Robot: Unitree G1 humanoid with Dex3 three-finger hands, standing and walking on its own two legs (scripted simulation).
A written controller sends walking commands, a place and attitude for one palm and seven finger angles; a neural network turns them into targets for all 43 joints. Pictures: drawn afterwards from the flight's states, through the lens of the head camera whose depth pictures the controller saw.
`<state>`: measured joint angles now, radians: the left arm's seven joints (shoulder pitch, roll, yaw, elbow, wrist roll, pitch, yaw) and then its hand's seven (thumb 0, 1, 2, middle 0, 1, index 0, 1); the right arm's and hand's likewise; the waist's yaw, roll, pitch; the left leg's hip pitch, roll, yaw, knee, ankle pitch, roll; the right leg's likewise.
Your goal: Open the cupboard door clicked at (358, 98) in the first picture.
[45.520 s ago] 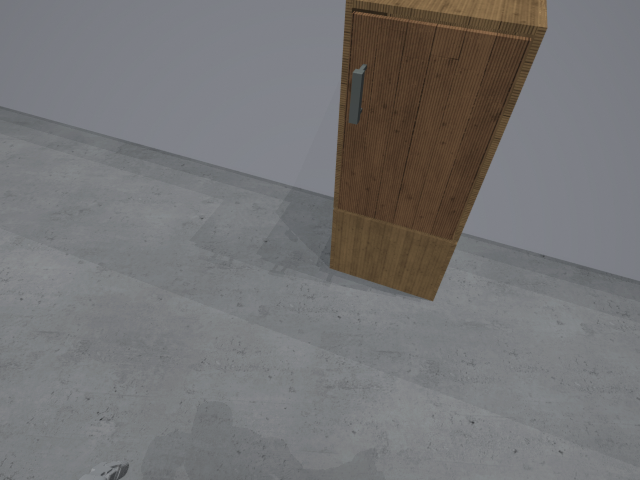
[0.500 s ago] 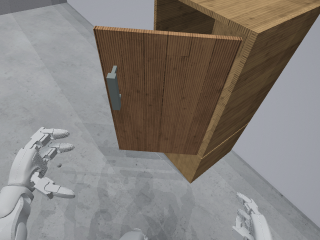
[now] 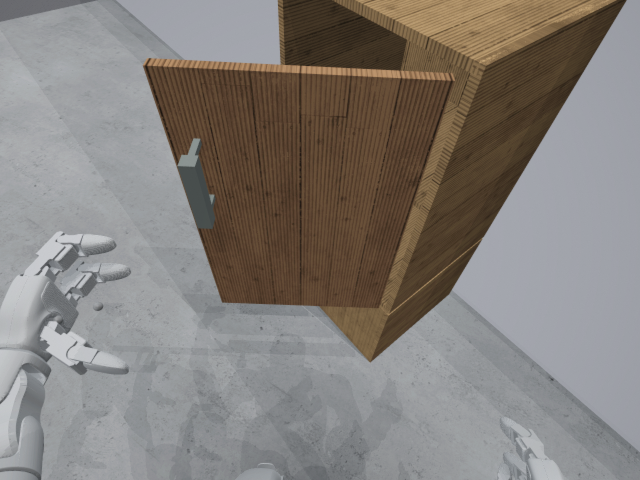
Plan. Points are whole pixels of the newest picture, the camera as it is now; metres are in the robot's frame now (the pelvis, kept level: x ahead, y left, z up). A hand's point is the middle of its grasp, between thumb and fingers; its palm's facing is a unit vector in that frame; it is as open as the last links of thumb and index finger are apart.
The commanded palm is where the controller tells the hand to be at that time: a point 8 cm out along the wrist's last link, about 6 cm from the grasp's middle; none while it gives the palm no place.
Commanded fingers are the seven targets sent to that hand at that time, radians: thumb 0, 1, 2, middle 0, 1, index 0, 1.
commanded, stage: raise the hand with hooked fingers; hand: left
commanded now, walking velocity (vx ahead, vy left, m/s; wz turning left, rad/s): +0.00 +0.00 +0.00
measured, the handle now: (201, 184) +0.51 +0.21 +0.05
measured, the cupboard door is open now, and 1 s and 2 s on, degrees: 49 49 49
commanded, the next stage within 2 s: move the hooked fingers beside the handle in 0.22 s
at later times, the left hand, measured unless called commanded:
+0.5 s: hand (120, 300) +0.30 +0.25 +0.07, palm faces +0.07 -1.00 -0.03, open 14.0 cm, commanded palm +0.28 +0.30 +0.07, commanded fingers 0.00 -0.50 0.30 -0.30 -1.20 -0.30 -1.20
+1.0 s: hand (126, 259) +0.35 +0.27 +0.07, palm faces +0.05 -1.00 -0.02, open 14.0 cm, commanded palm +0.33 +0.31 +0.07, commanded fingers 0.00 -0.50 0.30 -0.30 -1.20 -0.30 -1.20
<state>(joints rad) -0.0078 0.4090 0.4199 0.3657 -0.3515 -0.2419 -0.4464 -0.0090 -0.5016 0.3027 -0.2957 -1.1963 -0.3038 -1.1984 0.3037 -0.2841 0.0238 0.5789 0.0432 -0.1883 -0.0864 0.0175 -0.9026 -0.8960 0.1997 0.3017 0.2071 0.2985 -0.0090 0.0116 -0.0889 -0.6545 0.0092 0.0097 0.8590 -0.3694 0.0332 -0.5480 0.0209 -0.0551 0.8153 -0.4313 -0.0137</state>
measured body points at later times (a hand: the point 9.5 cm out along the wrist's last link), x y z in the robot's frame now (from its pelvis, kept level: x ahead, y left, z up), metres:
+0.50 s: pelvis -0.01 -0.02 +0.00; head +0.04 -0.02 +0.45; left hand +0.29 +0.31 +0.07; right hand +0.15 -0.28 -0.09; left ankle +0.03 +0.09 -0.70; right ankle -0.02 -0.11 -0.70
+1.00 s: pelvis +0.00 +0.00 +0.00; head +0.06 +0.01 +0.44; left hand +0.34 +0.32 +0.07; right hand +0.10 -0.27 -0.10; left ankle +0.03 +0.10 -0.70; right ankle -0.02 -0.11 -0.70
